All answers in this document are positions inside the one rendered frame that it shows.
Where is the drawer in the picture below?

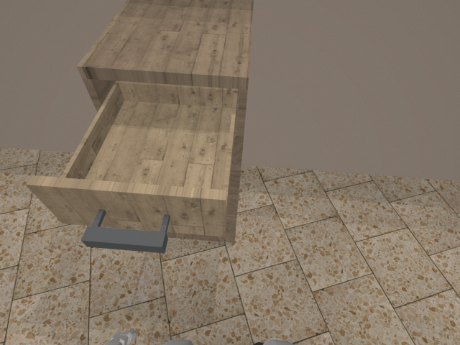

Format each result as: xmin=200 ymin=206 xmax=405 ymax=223
xmin=25 ymin=80 xmax=238 ymax=237

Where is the cabinet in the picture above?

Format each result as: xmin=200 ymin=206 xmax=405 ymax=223
xmin=77 ymin=0 xmax=254 ymax=243

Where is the handle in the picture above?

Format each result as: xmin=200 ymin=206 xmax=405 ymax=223
xmin=81 ymin=209 xmax=170 ymax=253

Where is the robot left hand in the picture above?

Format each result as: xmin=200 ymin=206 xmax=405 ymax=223
xmin=104 ymin=330 xmax=137 ymax=345

